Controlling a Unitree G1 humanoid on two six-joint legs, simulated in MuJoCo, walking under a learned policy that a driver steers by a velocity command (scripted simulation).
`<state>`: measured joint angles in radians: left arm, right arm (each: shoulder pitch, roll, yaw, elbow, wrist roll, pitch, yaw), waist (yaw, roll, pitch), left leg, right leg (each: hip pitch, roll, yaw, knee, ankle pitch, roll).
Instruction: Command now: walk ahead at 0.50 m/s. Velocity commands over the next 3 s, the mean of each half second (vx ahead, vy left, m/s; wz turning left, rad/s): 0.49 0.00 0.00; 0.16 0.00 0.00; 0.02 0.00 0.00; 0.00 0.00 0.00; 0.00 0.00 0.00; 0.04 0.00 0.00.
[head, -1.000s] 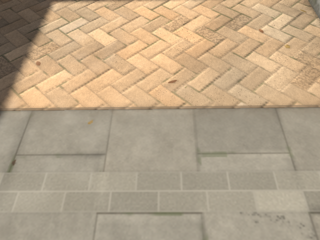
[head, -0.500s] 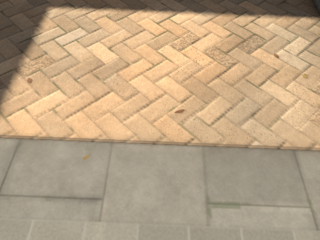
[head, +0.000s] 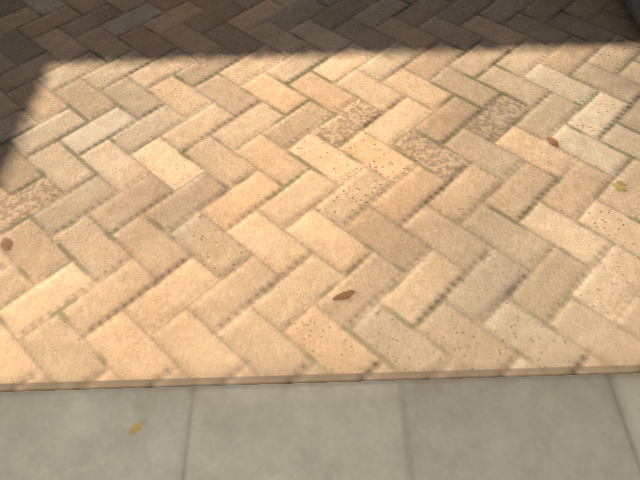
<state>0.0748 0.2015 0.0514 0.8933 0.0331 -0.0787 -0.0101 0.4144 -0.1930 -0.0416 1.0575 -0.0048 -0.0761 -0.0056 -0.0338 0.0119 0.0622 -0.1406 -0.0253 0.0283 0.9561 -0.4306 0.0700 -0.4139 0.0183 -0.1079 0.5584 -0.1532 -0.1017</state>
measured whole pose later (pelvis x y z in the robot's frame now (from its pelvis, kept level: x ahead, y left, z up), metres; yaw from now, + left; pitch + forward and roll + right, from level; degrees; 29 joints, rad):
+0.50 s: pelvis +0.27 +0.02 +0.00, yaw +0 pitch +1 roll -1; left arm 0.46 0.19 0.04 1.08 0.02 -0.08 0.02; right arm 0.01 -0.19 -0.03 0.87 -0.04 -0.07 0.02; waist 0.06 0.01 0.06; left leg -0.45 0.01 0.09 0.51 -0.05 0.10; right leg 0.10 0.04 -0.08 0.37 -0.44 -0.04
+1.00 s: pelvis +0.39 +0.03 +0.02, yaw +0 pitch -1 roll +1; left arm 0.24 0.15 0.01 1.08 0.01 -0.01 0.04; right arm 0.28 -0.16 0.00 1.05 -0.01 -0.03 -0.02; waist -0.02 0.00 0.01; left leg -0.16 -0.05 0.11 0.40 -0.22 0.07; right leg -0.22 -0.02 -0.02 0.45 -0.21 0.00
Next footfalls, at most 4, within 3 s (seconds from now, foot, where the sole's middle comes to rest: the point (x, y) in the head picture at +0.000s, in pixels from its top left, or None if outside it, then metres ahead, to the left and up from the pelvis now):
0.50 left None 0.43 0.11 -0.76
0.92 right None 0.45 -0.09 -0.76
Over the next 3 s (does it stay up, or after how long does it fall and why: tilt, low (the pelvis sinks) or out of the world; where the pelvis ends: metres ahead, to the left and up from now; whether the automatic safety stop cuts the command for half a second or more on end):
stays up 0.43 0.04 0.02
